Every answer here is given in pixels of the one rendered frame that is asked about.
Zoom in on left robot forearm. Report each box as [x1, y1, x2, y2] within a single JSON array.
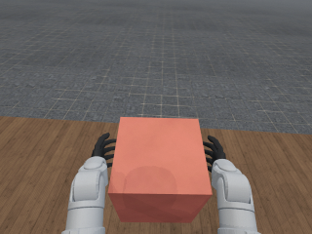
[[61, 156, 108, 234]]

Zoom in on right robot forearm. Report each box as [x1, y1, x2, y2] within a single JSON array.
[[211, 159, 261, 234]]

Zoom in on right robot hand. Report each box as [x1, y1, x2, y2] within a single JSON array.
[[203, 136, 226, 172]]

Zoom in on left robot hand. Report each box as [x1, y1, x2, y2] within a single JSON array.
[[91, 133, 117, 168]]

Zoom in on carton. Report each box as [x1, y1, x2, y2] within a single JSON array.
[[107, 117, 213, 223]]

